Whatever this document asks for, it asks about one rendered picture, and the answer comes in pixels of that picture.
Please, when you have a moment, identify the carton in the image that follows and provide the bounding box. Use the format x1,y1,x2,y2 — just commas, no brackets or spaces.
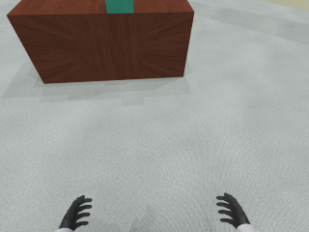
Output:
105,0,134,14

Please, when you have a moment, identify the right robot hand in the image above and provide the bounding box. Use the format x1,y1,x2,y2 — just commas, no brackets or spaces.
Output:
216,192,250,229

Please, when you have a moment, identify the left robot hand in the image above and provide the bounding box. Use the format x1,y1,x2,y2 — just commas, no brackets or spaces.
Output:
59,195,93,231

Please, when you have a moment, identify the pedestal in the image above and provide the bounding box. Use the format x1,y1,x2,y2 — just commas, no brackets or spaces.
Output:
7,0,195,84

